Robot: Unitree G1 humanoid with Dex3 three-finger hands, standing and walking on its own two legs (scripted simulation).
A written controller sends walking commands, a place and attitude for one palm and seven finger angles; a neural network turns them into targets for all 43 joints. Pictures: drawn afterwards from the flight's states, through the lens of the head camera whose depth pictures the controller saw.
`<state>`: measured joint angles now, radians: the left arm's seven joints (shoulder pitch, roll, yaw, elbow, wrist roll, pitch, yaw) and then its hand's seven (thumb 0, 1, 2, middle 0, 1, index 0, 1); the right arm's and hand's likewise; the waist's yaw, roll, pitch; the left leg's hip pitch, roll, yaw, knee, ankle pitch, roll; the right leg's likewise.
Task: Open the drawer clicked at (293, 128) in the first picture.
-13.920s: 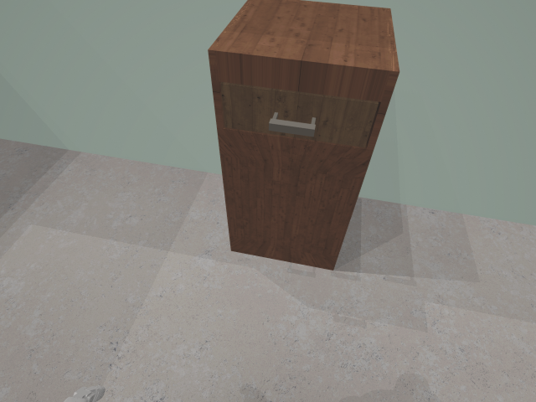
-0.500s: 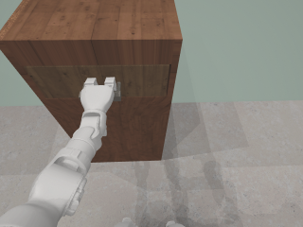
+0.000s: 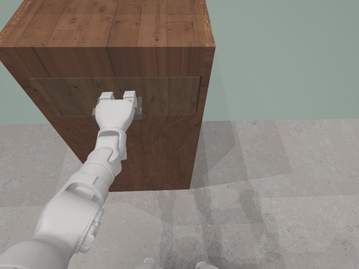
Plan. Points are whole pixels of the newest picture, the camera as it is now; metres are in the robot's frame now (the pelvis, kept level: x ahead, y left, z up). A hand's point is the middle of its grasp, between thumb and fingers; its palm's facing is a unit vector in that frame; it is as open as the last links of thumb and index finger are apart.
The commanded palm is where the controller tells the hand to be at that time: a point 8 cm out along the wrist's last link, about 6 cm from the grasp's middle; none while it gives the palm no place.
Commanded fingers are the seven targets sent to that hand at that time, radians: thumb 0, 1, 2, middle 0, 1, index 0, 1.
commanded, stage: close the thumb around the handle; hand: left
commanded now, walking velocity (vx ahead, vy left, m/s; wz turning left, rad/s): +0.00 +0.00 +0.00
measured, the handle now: (119, 107) +0.51 +0.13 +0.03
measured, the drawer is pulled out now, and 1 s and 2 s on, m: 0.00 0.01 0.15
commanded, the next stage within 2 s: pull the drawer open in 0.60 s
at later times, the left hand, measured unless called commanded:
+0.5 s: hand (120, 125) +0.47 +0.13 +0.00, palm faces -0.02 -0.04 -1.00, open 5.9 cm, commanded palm +0.45 +0.13 +0.06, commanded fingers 0.00 0.90 0.90 -0.40 -1.35 -0.40 -1.35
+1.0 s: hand (120, 129) +0.46 +0.13 +0.00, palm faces -0.01 -0.06 -1.00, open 5.5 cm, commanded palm +0.41 +0.13 +0.06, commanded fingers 0.00 0.90 0.90 -0.40 -1.35 -0.40 -1.35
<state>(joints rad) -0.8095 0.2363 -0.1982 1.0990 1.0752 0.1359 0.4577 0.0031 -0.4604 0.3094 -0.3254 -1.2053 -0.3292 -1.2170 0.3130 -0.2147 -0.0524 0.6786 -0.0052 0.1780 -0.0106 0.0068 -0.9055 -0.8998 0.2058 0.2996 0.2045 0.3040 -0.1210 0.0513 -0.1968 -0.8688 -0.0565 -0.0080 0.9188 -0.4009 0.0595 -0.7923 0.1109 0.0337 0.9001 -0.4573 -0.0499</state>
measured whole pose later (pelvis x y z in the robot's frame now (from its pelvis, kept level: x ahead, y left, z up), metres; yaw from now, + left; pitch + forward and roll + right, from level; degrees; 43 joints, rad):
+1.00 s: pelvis +0.02 +0.00 +0.01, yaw -1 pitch +19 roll -1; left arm -0.65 0.23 -0.20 0.94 1.08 0.11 0.46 0.02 0.72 0.80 -0.42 -1.35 -0.42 -1.35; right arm 0.32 -0.22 -0.07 0.67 0.00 0.21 0.01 0.01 -0.91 -0.90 0.21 0.30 0.20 0.30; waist -0.08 0.05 -0.20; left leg -0.80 -0.05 0.01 0.88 -0.42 0.06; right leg -0.73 0.12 0.06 0.86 -0.46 -0.05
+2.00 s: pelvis +0.01 -0.02 +0.01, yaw +0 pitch +11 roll +1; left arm -0.10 0.23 -0.29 0.41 1.10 0.13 0.44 0.02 0.70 0.81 -0.42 -1.35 -0.42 -1.35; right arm 0.17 -0.22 -0.05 0.60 0.01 0.19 0.02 0.01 -0.91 -0.90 0.20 0.30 0.20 0.30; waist 0.00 0.05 -0.18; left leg -0.63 -0.06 0.01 0.84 -0.40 0.04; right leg -0.58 0.11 0.06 0.86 -0.47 -0.07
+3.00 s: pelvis +0.01 -0.03 +0.00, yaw -1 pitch +11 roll +2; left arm 0.41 0.26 -0.27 -0.07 1.12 0.06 0.46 0.04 0.67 0.78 -0.41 -1.35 -0.42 -1.35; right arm 0.12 -0.22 -0.01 0.50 -0.03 0.15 0.08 0.01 -0.91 -0.90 0.20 0.30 0.20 0.30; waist 0.06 0.05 -0.18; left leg -0.67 -0.06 0.02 0.92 -0.45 0.03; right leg -0.63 0.11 0.06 0.97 -0.52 -0.09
